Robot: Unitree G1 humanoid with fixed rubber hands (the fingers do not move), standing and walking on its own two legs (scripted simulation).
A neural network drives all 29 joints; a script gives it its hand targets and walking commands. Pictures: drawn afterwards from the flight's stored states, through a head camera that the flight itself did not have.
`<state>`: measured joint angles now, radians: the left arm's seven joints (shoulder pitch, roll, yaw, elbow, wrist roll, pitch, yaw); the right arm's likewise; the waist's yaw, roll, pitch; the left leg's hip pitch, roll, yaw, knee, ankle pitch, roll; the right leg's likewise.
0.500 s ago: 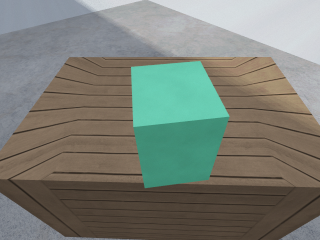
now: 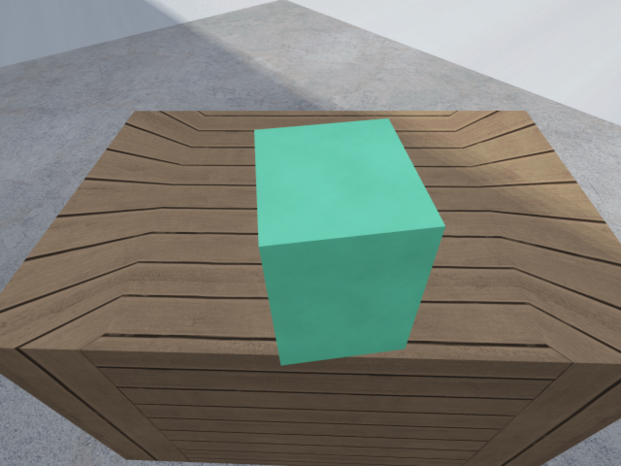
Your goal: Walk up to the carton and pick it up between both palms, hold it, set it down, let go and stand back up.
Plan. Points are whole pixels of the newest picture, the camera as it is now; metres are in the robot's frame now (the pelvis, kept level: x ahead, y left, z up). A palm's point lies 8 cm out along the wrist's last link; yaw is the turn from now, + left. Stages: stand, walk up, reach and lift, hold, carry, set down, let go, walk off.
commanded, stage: stand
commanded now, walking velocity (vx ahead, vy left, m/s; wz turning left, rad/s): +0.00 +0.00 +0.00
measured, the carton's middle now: (333, 245) +0.42 -0.01 +0.06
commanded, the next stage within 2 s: none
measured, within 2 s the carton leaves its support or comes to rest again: neither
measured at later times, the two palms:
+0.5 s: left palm out of the picture +0.05 +0.27 -0.12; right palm out of the picture +0.07 -0.25 -0.13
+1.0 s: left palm out of the picture +0.05 +0.27 -0.12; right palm out of the picture +0.07 -0.25 -0.13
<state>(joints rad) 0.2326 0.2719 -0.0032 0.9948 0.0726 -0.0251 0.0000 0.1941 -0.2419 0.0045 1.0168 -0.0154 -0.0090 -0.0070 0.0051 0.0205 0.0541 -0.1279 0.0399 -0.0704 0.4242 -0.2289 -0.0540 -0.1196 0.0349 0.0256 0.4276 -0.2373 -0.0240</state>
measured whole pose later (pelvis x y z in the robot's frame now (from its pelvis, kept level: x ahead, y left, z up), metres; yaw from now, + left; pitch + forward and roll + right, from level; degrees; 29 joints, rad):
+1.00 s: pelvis +0.00 +0.00 +0.00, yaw +0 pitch -4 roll +0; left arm 0.23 0.27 0.00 0.99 0.07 -0.03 0.00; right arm 0.18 -0.24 0.00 1.02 -0.02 -0.01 0.00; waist 0.01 0.02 0.06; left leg -0.13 0.04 -0.07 0.42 -0.23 -0.05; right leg -0.12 0.03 0.03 0.43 -0.24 -0.02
